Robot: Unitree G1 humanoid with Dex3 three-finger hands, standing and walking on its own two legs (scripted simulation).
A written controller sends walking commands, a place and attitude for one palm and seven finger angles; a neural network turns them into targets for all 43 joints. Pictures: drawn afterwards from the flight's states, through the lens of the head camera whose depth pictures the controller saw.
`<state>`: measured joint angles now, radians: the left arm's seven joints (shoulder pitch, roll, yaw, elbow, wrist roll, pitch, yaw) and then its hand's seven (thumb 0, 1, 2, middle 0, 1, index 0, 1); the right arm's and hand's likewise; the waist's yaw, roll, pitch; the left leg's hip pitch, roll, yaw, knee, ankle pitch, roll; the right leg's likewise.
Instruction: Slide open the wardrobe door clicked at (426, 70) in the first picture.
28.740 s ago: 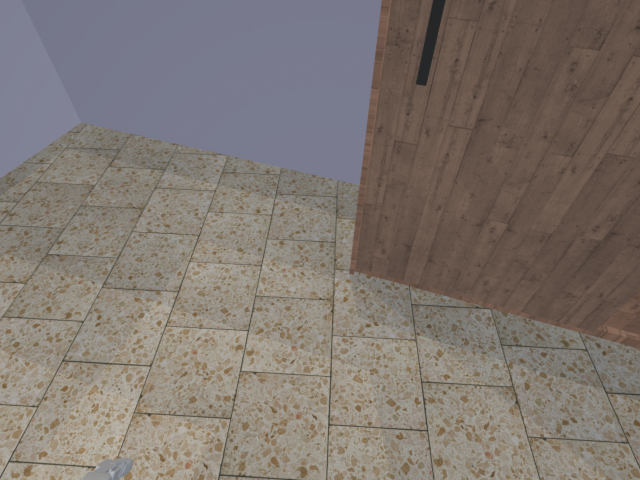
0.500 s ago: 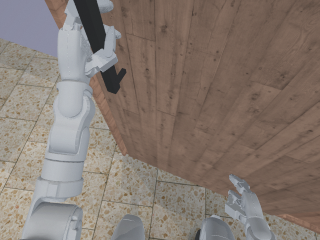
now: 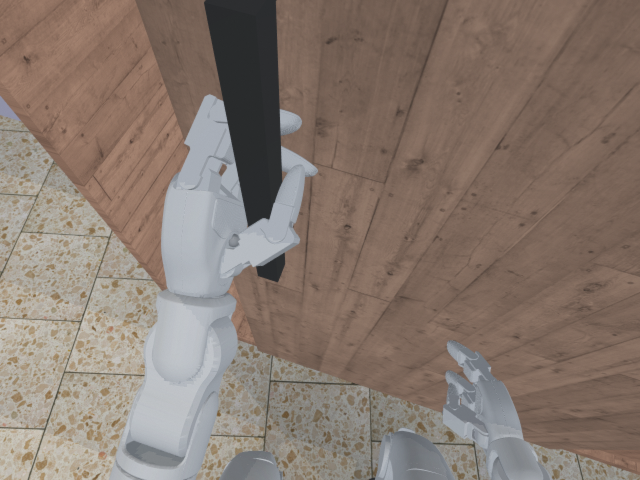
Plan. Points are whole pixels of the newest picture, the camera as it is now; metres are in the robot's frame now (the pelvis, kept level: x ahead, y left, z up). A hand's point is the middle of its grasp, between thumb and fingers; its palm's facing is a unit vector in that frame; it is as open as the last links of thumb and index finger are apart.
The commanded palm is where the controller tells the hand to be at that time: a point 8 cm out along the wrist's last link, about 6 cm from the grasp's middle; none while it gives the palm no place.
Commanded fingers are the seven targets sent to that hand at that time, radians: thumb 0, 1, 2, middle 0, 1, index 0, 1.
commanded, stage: step sideways, sliding the door along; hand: left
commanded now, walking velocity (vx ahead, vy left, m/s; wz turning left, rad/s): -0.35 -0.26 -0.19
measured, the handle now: (273, 170) +0.33 +0.12 +0.21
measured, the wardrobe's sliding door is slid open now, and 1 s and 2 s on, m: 0.18 0.38 0.57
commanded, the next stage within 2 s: none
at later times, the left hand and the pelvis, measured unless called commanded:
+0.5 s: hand (454, 274) +0.27 -0.02 +0.20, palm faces +0.02 -1.00 +0.01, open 6.1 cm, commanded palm +0.25 -0.02 +0.19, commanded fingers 0.00 0.90 0.90 -0.45 -1.40 -0.45 -1.40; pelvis -0.05 -0.11 -0.01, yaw -4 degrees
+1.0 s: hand (551, 299) +0.27 -0.09 +0.20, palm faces +0.14 -0.99 -0.04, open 6.3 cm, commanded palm +0.24 -0.12 +0.18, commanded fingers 0.00 0.90 0.90 -0.45 -1.40 -0.45 -1.40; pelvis -0.07 -0.24 -0.02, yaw -6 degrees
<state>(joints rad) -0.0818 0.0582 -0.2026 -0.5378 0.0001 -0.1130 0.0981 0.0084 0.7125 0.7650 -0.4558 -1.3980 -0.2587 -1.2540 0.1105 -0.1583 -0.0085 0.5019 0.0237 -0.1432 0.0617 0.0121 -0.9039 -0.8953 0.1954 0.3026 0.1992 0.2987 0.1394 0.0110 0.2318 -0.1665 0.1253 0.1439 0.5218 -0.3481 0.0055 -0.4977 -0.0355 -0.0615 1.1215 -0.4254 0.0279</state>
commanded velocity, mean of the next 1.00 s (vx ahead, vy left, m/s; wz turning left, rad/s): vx -0.07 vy -0.30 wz -0.05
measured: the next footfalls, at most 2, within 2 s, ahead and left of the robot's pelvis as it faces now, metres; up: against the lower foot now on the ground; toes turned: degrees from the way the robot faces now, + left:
right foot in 0.26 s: +0.10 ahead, -0.16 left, +0.00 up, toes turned -7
left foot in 0.60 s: -0.08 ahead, +0.00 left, +0.00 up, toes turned +1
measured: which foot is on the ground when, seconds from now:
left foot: down 0.00-0.28, up 0.30-0.58, down 0.60-1.00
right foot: up 0.00-0.24, down 0.26-0.60, up 0.62-0.98, down 1.00-1.00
